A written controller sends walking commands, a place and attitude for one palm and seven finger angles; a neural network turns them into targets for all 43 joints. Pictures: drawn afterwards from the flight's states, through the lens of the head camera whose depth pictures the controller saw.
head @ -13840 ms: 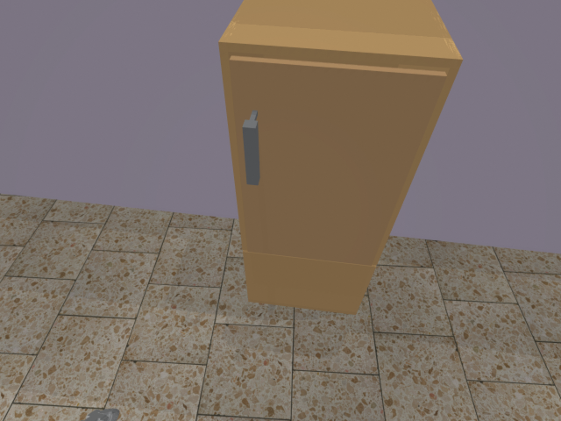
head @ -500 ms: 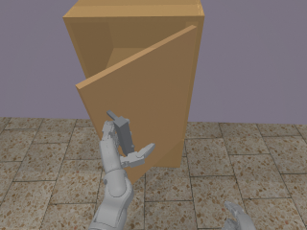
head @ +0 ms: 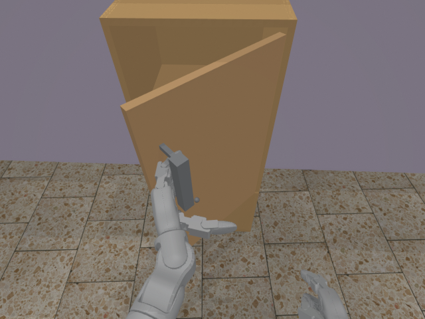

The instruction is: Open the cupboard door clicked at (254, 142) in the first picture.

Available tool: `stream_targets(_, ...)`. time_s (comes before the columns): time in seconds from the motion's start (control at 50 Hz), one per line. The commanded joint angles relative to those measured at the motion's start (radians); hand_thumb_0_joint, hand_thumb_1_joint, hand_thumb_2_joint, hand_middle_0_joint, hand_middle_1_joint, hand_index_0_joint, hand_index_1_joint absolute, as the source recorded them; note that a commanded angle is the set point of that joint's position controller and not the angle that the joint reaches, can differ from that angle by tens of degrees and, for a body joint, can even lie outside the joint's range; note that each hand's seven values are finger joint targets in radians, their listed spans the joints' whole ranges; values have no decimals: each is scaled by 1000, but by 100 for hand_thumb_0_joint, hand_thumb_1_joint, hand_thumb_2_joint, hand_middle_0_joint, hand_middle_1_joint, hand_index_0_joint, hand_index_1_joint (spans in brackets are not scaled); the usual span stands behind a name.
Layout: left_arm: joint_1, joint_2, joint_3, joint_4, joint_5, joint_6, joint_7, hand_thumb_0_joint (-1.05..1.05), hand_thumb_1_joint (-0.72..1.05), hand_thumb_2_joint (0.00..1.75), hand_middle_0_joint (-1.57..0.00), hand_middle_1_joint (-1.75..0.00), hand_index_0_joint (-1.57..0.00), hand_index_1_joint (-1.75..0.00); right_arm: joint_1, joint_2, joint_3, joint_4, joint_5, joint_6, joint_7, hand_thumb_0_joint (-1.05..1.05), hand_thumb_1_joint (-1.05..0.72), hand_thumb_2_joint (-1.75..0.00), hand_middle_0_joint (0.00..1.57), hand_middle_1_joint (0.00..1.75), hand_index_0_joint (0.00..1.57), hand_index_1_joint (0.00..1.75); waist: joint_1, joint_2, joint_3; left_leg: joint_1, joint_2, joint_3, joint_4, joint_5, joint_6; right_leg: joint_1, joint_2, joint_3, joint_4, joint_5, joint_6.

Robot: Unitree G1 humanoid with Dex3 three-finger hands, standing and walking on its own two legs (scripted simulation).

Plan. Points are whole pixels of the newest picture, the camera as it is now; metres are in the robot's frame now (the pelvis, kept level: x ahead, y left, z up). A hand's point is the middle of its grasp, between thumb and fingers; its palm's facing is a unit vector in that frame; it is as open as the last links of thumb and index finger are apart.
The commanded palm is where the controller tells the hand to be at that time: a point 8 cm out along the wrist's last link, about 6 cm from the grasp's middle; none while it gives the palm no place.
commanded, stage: slide the hand sideways off the handle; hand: left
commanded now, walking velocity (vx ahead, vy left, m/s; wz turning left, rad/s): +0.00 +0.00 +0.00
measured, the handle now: (175, 177) +0.36 +0.10 +0.07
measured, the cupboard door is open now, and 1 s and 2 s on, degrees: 45 51 51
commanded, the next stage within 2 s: draw the hand back to the body in 1.20 s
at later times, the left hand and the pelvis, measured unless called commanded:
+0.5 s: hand (197, 225) +0.27 +0.04 +0.08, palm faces -0.08 -1.00 -0.01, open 16.3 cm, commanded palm +0.24 +0.11 +0.07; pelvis -0.01 +0.00 +0.00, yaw -1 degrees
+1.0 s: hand (165, 254) +0.21 +0.09 +0.07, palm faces -0.01 -1.00 -0.03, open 16.2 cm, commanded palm +0.19 +0.15 +0.07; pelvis +0.02 -0.02 -0.01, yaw +0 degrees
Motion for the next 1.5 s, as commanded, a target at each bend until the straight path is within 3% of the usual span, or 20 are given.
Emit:
stream_targets(0.0, -225, -27, -190, -233, 130, -98, -178, 0, -50, 30, -15, -30, -15, -30, -11, -133, -35, -122, 5, -38, -5, 0, -90, -90, 20, 30, 20, 30, -97, -163, -157, 132, -21, -15, -106, 249, 28, 53, 22, 22, -127, 295, -22)
stream_targets(0.02, -242, 51, -99, -289, 86, -152, -300, 0, -50, 30, -15, -30, -15, -30, -2, -129, -43, -162, 14, -43, -14, 0, -90, -90, 20, 30, 20, 30, -62, -138, -219, 128, -26, -9, -99, 269, 35, 93, 18, 24, -115, 351, -25)
stream_targets(0.04, -238, 98, -81, -310, 65, -185, -377, 0, -50, 30, -15, -30, -15, -30, -4, -135, -42, -173, 20, -41, -21, 0, -90, -90, 20, 30, 20, 30, -48, -98, -261, 138, -30, -4, -97, 288, 39, 128, 14, 35, -102, 385, -29)
stream_targets(0.06, -250, 108, -85, -343, 47, -208, -440, 0, -50, 30, -15, -30, -15, -30, -9, -130, -39, -182, 23, -48, -28, 0, -90, -90, 20, 30, 20, 30, -42, -62, -295, 160, -32, -5, -96, 291, 38, 132, 12, 37, -96, 390, -28)
stream_targets(0.1, -228, 74, -100, -331, -30, -227, -554, 0, -50, 30, -15, -30, -15, -30, -13, -125, -26, -203, 44, -71, -35, 0, -90, -90, 20, 30, 20, 30, -53, -32, -226, 160, -29, -14, -109, 231, 34, 90, 19, 21, -108, 306, -28)
stream_targets(0.14, -233, 24, -83, -319, -130, -205, -581, 0, -50, 30, -15, -30, -15, -30, -39, -121, -11, -224, 63, -95, -41, 0, -90, -90, 20, 30, 20, 30, -47, -33, -173, 145, -30, -26, -136, 134, 29, 72, 29, 5, -138, 183, -25)
stream_targets(0.18, -187, 31, -11, -292, -183, -176, -551, 0, -50, 30, -15, -30, -15, -30, -49, -128, -11, -225, 71, -111, -46, 0, -90, -90, 20, 30, 20, 30, -29, -77, -141, 131, -26, -36, -161, 79, 18, 62, 35, -10, -154, 108, -20)
stream_targets(0.22, -164, 39, 25, -297, -182, -156, -495, 0, -50, 30, -15, -30, -15, -30, -47, -131, -11, -229, 68, -120, -41, 0, -90, -90, 20, 30, 20, 30, -18, -114, -144, 127, -27, -39, -174, 80, 15, 68, 35, -16, -154, 98, -18)
stream_targets(0.26, -112, 72, 50, -312, -142, -152, -446, 0, -50, 30, -15, -30, -15, -30, -42, -131, -14, -240, 59, -123, -31, 0, -90, -90, 20, 30, 20, 30, 6, -118, -160, 125, -28, -30, -179, 112, 16, 89, 30, -12, -141, 118, -19)
stream_targets(0.36, -58, 99, 25, -343, -38, -176, -405, 0, -50, 30, -15, -30, -15, -30, -21, -129, -20, -255, 44, -115, -8, 0, -90, -90, 20, 30, 20, 30, -2, -124, -157, 105, -25, -13, -156, 120, 24, 70, 24, 4, -128, 126, -19)
stream_targets(0.44, 16, 151, 74, -370, -68, -170, -445, 0, -50, 30, -15, -30, -15, -30, -26, -132, -17, -268, 51, -105, -14, 0, -90, -90, 20, 30, 20, 30, 14, -102, -142, 82, -32, 3, -156, 91, 26, 99, 25, 20, -152, 105, -21)
stream_targets(0.52, 68, 157, 88, -427, -104, -159, -486, 0, -50, 30, -15, -30, -15, -30, -28, -128, -12, -281, 56, -108, -26, 0, -90, -90, 20, 30, 20, 30, 11, -69, -127, 85, -37, 9, -149, 100, 24, 102, 26, 26, -156, 129, -17)
stream_targets(0.6, 150, 164, 113, -464, -140, -158, -507, 0, -50, 30, -15, -30, -15, -30, -15, -130, -12, -283, 56, -120, -30, 0, -90, -90, 20, 30, 20, 30, 7, -116, -127, 81, -37, 1, -138, 128, 24, 114, 30, 18, -149, 175, -12)
stream_targets(0.84, 436, 230, 156, -642, -150, -206, -580, 0, -50, 30, -15, -30, -15, -30, 21, -134, -28, -312, 57, -146, -27, 0, -90, -90, 20, 30, 20, 30, 7, -74, -162, 62, -41, 4, -75, 246, 26, 133, 26, 30, -86, 360, -7)
stream_targets(0.96, 522, 270, 199, -683, -188, -233, -640, 0, -50, 30, -15, -30, -15, -30, 29, -140, -30, -320, 59, -162, -39, 0, -90, -90, 20, 30, 20, 30, -6, -118, -138, 1, -47, 0, -35, 205, 27, 114, 17, 56, -84, 354, 11)
stream_targets(1.16, 587, 305, 243, -711, -255, -259, -742, 0, -50, 30, -15, -30, -15, -30, 29, -150, -38, -326, 75, -196, -59, 0, -90, -90, 20, 30, 20, 30, -12, -82, -129, -48, -49, -10, 13, 157, 25, 52, 15, 71, -73, 247, 13)
stream_targets(1.28, 537, 283, 207, -722, -246, -241, -718, 0, -50, 30, -15, -30, -15, -30, 35, -155, -36, -338, 78, -215, -64, 0, -90, -90, 20, 30, 20, 30, -17, -68, -114, -51, -44, -21, 12, 108, 26, -13, 28, 45, -61, 120, 1)
stream_targets(1.34, 559, 355, 276, -774, -232, -216, -685, 0, -50, 30, -15, -30, -15, -30, 33, -151, -37, -347, 81, -212, -66, 0, -90, -90, 20, 30, 20, 30, 16, -48, -167, -25, -40, -20, -16, 116, 28, 34, 31, 38, -60, 112, -5)
stream_targets(1.44, 596, 356, 314, -794, -246, -156, -663, 0, -50, 30, -15, -30, -15, -30, 22, -140, -26, -352, 92, -207, -72, 0, -90, -90, 20, 30, 20, 30, 26, -61, -149, -3, -37, -20, -55, 131, 29, 76, 38, 19, -79, 145, -4)
stream_targets(1.48, 582, 363, 327, -786, -265, -129, -675, 0, -50, 30, -15, -30, -15, -30, 20, -146, -21, -345, 97, -208, -76, 0, -90, -90, 20, 30, 20, 30, 16, -66, -108, -2, -36, -17, -67, 104, 27, 62, 39, 20, -105, 119, 3)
